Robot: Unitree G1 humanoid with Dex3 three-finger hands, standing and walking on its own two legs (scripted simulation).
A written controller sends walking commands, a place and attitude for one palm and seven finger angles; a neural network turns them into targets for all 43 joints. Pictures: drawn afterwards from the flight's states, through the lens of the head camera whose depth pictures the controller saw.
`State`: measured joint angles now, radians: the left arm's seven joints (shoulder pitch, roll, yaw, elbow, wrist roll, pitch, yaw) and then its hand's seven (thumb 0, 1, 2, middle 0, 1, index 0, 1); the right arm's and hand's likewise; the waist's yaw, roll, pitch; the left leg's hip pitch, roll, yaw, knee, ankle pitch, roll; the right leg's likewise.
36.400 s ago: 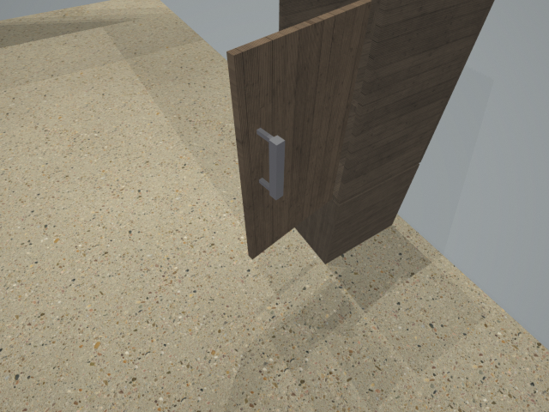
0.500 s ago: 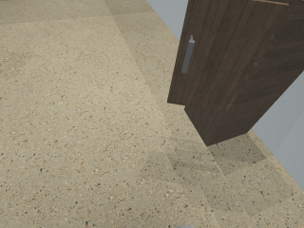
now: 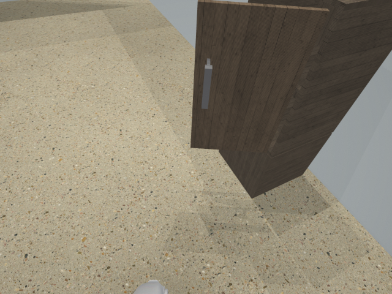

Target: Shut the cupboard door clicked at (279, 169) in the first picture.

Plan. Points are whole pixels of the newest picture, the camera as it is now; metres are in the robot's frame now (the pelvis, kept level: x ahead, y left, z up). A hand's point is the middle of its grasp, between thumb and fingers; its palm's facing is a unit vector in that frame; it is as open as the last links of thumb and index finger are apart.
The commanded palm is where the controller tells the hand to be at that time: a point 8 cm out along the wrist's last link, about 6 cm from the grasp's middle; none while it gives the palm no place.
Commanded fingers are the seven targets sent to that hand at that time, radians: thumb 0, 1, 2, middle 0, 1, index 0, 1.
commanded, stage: take the last steps up to it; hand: left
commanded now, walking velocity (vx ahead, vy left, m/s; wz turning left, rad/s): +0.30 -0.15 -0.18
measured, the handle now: (206, 84) +0.72 +0.01 +0.02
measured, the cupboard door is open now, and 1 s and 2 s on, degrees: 61 61 61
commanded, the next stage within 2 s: come to a stop and stand still in 0.54 s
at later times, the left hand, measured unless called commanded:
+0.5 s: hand (153, 232) +0.29 +0.13 -0.16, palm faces -0.17 -0.96 -0.20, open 7.4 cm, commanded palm none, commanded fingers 0.00 0.90 0.90 -0.20 -0.30 -0.20 -0.30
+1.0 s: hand (177, 222) +0.33 +0.07 -0.18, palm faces -0.02 -0.98 -0.19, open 7.3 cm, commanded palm none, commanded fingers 0.00 0.90 0.90 -0.20 -0.30 -0.20 -0.30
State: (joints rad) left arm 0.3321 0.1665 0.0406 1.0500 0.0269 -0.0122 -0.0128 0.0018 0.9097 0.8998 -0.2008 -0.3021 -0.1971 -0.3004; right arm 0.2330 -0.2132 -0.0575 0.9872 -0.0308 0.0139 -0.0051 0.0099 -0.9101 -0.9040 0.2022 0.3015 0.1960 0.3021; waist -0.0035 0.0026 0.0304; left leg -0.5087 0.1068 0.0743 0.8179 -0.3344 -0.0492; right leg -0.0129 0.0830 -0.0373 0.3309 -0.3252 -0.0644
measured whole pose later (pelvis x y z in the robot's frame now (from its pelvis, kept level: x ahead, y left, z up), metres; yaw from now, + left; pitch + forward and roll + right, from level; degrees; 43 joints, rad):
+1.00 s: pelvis +0.28 -0.11 +0.00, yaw -5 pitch +0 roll -1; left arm 0.21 0.16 0.04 1.04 0.02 0.01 0.03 0.00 0.92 0.90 -0.20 -0.30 -0.20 -0.30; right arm 0.09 -0.18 -0.04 0.97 -0.01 0.05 -0.02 0.00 -0.91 -0.90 0.20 0.30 0.20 0.30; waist 0.04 -0.01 0.07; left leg -0.32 0.00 0.04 0.63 -0.30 -0.04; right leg -0.22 -0.02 -0.13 0.50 -0.27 -0.02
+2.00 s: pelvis +0.25 -0.08 -0.01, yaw -6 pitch +2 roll -1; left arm 0.30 0.15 -0.01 1.09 0.02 -0.02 0.04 0.00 0.91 0.90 -0.20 -0.30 -0.20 -0.30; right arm 0.28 -0.17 0.00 1.03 -0.02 -0.02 -0.03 0.02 -0.95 -0.90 0.20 0.30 0.20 0.30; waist 0.01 0.01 0.05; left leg -0.32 -0.02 0.05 0.64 -0.36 0.06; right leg -0.20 -0.05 0.00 0.57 -0.41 -0.01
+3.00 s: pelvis +0.19 -0.15 -0.10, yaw -5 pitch +14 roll +0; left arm 0.39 0.19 0.30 0.12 -0.37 -0.59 -0.36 0.02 0.91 0.90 -0.54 -0.67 -0.53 -0.67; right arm 0.17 -0.28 -0.05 0.61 0.01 -0.31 -0.08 0.01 -0.91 -0.90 0.20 0.30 0.20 0.30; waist 0.06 0.00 -0.14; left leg -0.94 -0.01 -0.13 1.19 -0.50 -0.03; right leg -0.88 0.05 -0.09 1.19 -0.56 -0.08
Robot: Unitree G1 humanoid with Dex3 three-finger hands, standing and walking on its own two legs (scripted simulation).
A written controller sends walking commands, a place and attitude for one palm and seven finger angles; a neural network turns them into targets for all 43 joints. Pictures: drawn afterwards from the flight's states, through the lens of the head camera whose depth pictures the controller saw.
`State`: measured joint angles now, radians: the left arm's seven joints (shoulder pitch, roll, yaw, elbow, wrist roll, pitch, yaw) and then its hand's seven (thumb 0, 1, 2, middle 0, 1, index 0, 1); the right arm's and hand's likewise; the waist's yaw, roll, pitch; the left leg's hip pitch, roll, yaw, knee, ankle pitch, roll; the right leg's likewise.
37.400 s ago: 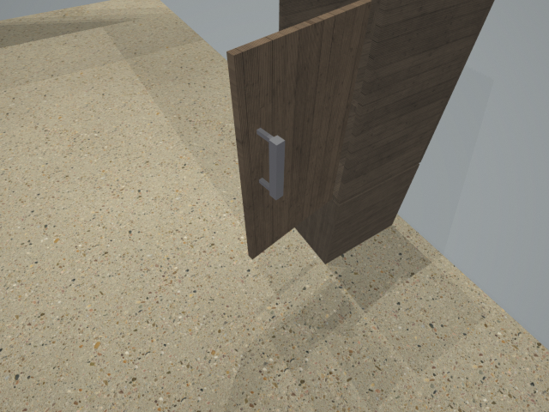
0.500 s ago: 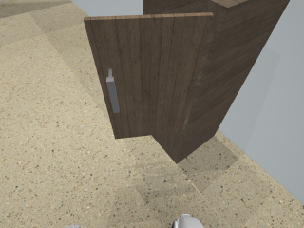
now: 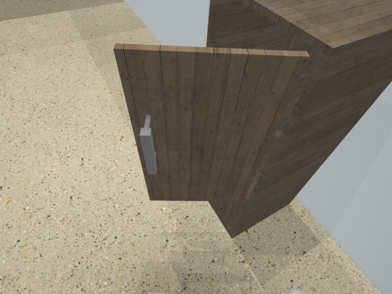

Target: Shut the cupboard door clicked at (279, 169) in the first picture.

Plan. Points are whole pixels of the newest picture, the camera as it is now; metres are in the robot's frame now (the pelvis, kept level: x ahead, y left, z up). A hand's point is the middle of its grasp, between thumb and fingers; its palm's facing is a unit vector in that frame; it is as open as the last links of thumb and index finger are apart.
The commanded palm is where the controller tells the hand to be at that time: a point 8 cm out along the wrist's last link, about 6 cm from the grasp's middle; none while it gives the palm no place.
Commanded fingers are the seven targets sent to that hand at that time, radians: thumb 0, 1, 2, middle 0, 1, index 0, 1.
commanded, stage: come to a stop and stand still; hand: left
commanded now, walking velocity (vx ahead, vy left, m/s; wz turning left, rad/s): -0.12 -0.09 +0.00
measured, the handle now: (150, 146) +0.42 +0.16 +0.02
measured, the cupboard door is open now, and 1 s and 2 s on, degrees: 61 61 61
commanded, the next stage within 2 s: look again from close up in 0.72 s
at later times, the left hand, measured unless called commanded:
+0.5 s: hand out of the picture +0.00 +0.19 -0.17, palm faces -0.01 -0.98 -0.20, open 7.4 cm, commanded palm none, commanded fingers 0.00 0.90 0.90 -0.20 -0.30 -0.20 -0.30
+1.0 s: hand out of the picture -0.05 +0.19 -0.19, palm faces +0.01 -0.98 -0.18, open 7.4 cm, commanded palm none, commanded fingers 0.00 0.90 0.90 -0.20 -0.30 -0.20 -0.30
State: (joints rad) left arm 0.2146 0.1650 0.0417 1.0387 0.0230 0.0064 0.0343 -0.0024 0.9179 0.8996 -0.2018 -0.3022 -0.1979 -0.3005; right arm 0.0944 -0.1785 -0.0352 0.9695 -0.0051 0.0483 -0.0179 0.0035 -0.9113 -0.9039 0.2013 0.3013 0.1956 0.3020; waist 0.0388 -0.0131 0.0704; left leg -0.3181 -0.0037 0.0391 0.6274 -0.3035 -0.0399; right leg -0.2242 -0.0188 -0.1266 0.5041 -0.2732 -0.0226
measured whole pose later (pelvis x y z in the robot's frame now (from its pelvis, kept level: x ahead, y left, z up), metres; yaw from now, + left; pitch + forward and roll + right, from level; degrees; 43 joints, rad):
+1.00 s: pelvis -0.03 +0.02 -0.01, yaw +0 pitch +2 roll -1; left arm 0.30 0.15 -0.01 1.09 0.02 -0.02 0.04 0.00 0.91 0.90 -0.20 -0.30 -0.20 -0.30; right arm 0.28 -0.17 0.00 1.03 -0.02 -0.02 -0.03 0.02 -0.95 -0.90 0.20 0.30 0.20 0.30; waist 0.01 0.01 0.05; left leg -0.32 -0.02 0.05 0.64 -0.36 0.06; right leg -0.20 -0.05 0.00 0.57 -0.41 -0.01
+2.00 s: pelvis -0.09 -0.05 -0.09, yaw +1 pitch +14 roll +0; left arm 0.39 0.19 0.30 0.12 -0.37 -0.59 -0.36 0.02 0.91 0.90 -0.54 -0.67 -0.53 -0.67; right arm 0.17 -0.28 -0.05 0.61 0.01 -0.31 -0.08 0.01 -0.91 -0.90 0.20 0.30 0.20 0.30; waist 0.06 0.00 -0.14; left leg -0.94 -0.01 -0.13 1.19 -0.50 -0.03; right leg -0.88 0.05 -0.09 1.19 -0.56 -0.08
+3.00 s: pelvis -0.08 +0.03 -0.06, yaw -1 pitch +9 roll -4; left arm 0.36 0.24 0.16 -0.14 -0.24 -0.26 -0.12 0.01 0.90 0.90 -1.29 -1.50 -1.29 -1.49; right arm 0.27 -0.22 0.06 0.51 0.00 -0.18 -0.05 0.01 -0.90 -0.90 0.21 0.30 0.20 0.30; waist 0.02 0.04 -0.12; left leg -0.73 -0.04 -0.07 1.02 -0.45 0.03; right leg -0.63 0.01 -0.03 0.94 -0.47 0.02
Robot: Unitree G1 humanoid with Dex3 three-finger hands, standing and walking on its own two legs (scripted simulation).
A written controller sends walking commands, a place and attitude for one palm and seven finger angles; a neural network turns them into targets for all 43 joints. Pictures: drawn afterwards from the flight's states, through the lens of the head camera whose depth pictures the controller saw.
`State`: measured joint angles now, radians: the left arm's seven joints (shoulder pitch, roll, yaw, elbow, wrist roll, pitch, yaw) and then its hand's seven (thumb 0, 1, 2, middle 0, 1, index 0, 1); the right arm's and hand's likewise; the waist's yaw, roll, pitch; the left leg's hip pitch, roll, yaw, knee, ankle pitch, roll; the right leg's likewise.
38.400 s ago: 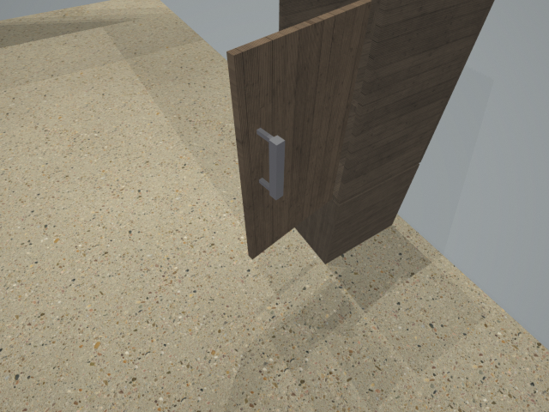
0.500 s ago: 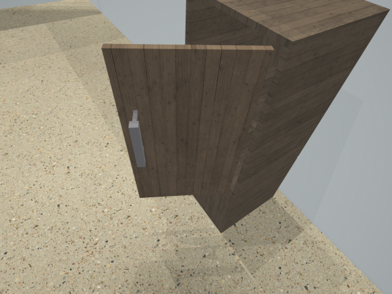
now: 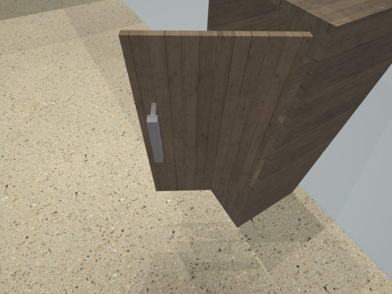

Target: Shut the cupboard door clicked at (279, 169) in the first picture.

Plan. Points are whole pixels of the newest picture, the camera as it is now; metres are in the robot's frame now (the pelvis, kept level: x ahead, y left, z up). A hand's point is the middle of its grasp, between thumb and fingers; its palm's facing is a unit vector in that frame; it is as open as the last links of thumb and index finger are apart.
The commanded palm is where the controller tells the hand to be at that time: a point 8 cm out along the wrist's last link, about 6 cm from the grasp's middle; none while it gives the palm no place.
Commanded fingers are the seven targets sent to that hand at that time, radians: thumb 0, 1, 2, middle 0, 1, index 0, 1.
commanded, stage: look again from close up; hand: left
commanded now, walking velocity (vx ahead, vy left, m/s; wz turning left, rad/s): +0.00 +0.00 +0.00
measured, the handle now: (156, 134) +0.46 +0.13 +0.03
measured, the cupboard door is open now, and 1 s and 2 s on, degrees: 61 61 61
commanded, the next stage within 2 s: raise the hand and make a fist in 0.34 s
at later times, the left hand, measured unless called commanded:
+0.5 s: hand out of the picture +0.08 +0.18 -0.15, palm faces +0.10 -0.96 -0.27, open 7.4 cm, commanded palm +0.10 +0.22 -0.06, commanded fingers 0.00 0.90 0.90 -0.25 -0.36 -0.25 -0.36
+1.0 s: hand (112, 292) +0.13 +0.16 -0.02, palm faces +0.19 -0.98 -0.06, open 5.5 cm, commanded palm +0.12 +0.21 -0.03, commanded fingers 0.00 0.90 0.90 -0.71 -0.86 -0.71 -0.86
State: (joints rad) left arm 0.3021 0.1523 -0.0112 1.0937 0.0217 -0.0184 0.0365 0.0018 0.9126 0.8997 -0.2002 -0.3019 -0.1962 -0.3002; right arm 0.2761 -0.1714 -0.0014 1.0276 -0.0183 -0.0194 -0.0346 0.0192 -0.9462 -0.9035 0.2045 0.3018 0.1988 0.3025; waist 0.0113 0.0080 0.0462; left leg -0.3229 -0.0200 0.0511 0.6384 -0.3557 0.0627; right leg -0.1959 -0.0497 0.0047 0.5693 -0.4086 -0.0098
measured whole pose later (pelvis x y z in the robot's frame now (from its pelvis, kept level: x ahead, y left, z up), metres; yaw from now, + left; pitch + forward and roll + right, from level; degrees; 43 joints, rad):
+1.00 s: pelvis -0.06 -0.07 -0.09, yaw +1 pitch +14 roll +0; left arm 0.39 0.19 0.30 0.12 -0.37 -0.59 -0.36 0.02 0.91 0.90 -0.54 -0.67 -0.53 -0.67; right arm 0.17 -0.28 -0.05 0.61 0.01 -0.31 -0.08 0.01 -0.91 -0.90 0.20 0.30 0.20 0.30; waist 0.06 0.00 -0.14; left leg -0.94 -0.01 -0.13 1.19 -0.50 -0.03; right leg -0.88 0.05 -0.09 1.19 -0.56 -0.08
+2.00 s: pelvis -0.04 +0.01 -0.05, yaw +0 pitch +9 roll -4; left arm 0.36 0.24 0.16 -0.14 -0.24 -0.26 -0.12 0.01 0.90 0.90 -1.29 -1.50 -1.29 -1.49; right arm 0.27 -0.22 0.06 0.51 0.00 -0.18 -0.05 0.01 -0.90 -0.90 0.21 0.30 0.20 0.30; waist 0.02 0.04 -0.12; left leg -0.73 -0.04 -0.07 1.02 -0.45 0.03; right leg -0.63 0.01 -0.03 0.94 -0.47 0.02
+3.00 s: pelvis -0.04 -0.02 -0.05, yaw -1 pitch +11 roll -1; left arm 0.06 0.15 0.08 0.11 -0.18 -0.26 -0.02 0.01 0.90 0.90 -1.30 -1.50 -1.30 -1.50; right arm 0.26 -0.23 0.03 0.55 0.01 -0.13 -0.04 0.01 -0.90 -0.90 0.21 0.30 0.20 0.30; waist 0.00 0.03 -0.12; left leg -0.72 -0.02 -0.05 1.00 -0.46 0.00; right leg -0.67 0.03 -0.01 0.97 -0.49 -0.01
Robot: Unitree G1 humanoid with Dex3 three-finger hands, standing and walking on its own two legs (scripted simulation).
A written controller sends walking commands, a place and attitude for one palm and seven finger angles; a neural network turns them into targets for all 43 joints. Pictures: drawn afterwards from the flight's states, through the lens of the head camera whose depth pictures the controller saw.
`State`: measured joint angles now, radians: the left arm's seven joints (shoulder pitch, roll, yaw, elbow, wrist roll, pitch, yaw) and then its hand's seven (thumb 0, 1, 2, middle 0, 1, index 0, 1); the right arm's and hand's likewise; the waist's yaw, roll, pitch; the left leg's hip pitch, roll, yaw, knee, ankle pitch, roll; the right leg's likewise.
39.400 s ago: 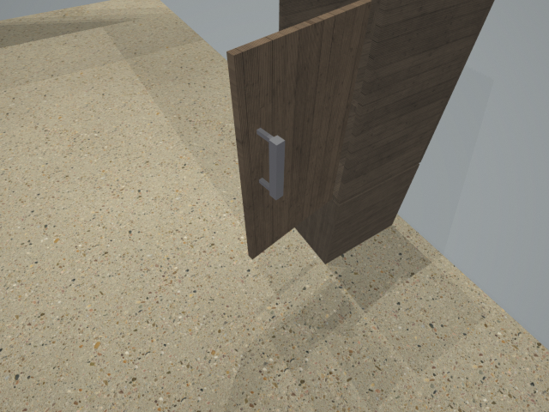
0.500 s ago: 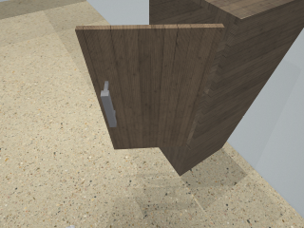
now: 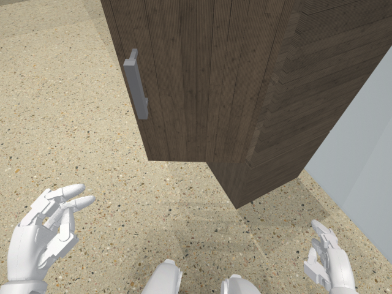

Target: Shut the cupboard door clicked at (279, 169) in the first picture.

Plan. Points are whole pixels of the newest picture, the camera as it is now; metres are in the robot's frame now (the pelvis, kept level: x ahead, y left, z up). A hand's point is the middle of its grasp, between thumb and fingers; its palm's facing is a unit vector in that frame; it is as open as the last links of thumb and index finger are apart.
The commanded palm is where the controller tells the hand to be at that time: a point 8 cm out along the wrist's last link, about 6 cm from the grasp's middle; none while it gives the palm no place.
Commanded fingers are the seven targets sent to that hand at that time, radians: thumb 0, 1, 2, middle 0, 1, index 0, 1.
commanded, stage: raise the hand and make a fist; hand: left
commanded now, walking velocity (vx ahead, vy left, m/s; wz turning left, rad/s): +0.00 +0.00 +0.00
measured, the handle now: (139, 86) +0.52 +0.20 +0.11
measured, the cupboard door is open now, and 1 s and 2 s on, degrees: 61 61 61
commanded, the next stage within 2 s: bring the fist close to the handle in 1.36 s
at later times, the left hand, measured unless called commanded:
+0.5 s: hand (66, 212) +0.23 +0.26 +0.08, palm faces +0.04 -1.00 -0.01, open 3.4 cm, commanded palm +0.20 +0.31 +0.09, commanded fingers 0.00 0.90 0.90 -1.17 -1.36 -1.17 -1.36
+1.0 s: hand (51, 186) +0.25 +0.27 +0.12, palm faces +0.09 -0.99 -0.05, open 3.1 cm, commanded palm +0.22 +0.31 +0.12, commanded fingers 0.00 0.90 0.90 -1.30 -1.50 -1.30 -1.50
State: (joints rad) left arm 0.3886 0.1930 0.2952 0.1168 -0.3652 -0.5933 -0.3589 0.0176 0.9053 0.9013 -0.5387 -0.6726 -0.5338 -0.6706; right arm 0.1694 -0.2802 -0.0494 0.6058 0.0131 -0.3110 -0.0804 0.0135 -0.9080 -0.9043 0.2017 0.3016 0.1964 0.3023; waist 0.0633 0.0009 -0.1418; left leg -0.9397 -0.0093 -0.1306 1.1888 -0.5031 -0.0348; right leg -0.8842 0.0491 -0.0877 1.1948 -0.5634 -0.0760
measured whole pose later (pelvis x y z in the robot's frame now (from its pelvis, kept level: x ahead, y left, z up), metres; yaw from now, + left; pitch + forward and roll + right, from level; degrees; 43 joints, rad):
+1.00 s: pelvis +0.02 +0.08 +0.04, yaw -1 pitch +9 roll -4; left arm 0.36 0.24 0.16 -0.14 -0.24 -0.26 -0.12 0.01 0.90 0.90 -1.29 -1.50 -1.29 -1.49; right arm 0.27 -0.22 0.06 0.51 0.00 -0.18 -0.05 0.01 -0.90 -0.90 0.21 0.30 0.20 0.30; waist 0.02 0.04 -0.12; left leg -0.73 -0.04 -0.07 1.02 -0.45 0.03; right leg -0.63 0.01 -0.03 0.94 -0.47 0.02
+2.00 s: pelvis +0.02 +0.05 +0.04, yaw -2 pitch +11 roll -1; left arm 0.06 0.15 0.08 0.11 -0.18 -0.26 -0.02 0.01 0.90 0.90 -1.30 -1.50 -1.30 -1.50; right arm 0.26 -0.23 0.03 0.55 0.01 -0.13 -0.04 0.01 -0.90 -0.90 0.21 0.30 0.20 0.30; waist 0.00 0.03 -0.12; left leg -0.72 -0.02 -0.05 1.00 -0.46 0.00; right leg -0.67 0.03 -0.01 0.97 -0.49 -0.01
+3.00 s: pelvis +0.01 +0.04 +0.04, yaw -3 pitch +11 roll -1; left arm -0.38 0.13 0.10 0.61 -0.11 -0.38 0.08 0.01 0.90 0.90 -1.30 -1.50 -1.30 -1.50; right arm 0.28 -0.24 0.00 0.64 0.00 -0.04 -0.02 0.01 -0.91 -0.90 0.20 0.30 0.20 0.30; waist -0.03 0.03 -0.12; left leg -0.75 -0.01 -0.04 0.96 -0.41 -0.01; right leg -0.71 0.04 0.00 0.95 -0.45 -0.01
